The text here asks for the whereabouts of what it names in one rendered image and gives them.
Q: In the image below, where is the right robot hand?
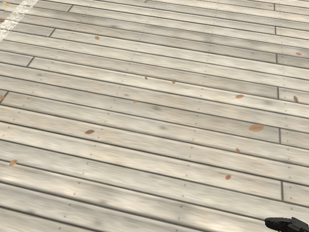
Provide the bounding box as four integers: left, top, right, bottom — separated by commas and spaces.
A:
265, 217, 309, 232

